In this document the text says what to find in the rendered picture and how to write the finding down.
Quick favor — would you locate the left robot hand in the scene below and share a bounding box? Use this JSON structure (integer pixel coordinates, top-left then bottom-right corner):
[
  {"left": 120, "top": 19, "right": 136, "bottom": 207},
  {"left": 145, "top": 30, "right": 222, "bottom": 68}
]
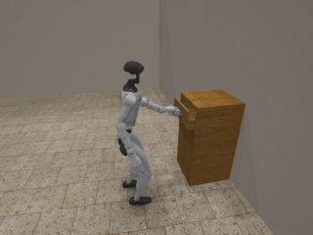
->
[{"left": 165, "top": 106, "right": 181, "bottom": 117}]

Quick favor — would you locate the right robot foot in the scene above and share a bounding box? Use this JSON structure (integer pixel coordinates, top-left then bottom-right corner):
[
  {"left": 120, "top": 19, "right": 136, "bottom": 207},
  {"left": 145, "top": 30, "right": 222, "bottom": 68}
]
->
[{"left": 129, "top": 196, "right": 152, "bottom": 206}]

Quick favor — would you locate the left robot shin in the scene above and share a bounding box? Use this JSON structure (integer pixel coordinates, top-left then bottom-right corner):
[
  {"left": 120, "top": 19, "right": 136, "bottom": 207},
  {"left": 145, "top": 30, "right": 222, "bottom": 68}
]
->
[{"left": 127, "top": 167, "right": 140, "bottom": 184}]

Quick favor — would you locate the robot right upper arm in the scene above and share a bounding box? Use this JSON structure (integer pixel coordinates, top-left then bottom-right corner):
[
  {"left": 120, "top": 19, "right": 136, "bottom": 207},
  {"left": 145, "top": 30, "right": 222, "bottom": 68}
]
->
[{"left": 115, "top": 93, "right": 137, "bottom": 129}]

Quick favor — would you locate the right robot forearm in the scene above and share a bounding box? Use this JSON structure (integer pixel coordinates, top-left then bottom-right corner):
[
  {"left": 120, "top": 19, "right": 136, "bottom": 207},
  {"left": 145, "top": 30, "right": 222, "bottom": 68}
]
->
[{"left": 116, "top": 123, "right": 136, "bottom": 158}]

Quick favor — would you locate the cabinet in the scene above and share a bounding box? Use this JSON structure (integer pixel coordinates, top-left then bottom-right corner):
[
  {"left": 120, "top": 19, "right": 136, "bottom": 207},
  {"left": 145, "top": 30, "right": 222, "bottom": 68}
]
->
[{"left": 177, "top": 89, "right": 246, "bottom": 187}]

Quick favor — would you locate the left robot forearm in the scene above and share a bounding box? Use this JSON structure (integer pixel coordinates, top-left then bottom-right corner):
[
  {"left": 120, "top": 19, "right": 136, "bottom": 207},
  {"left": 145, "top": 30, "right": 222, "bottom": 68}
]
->
[{"left": 147, "top": 99, "right": 166, "bottom": 114}]

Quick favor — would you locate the robot left upper arm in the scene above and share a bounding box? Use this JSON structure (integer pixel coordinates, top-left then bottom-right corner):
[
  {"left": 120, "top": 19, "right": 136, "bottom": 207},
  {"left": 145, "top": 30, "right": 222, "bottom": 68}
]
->
[{"left": 134, "top": 83, "right": 148, "bottom": 107}]

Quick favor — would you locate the handle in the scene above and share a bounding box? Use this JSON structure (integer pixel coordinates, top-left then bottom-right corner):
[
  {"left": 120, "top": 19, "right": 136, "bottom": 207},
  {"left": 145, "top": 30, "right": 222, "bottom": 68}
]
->
[{"left": 172, "top": 112, "right": 182, "bottom": 117}]

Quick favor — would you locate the drawer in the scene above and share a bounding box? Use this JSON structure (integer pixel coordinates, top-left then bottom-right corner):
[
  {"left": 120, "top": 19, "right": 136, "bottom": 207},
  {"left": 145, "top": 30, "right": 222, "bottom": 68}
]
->
[{"left": 174, "top": 97, "right": 197, "bottom": 130}]

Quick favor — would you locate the right robot hand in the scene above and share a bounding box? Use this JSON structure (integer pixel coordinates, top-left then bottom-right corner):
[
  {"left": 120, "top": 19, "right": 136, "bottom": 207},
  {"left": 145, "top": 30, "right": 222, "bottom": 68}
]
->
[{"left": 129, "top": 155, "right": 146, "bottom": 176}]

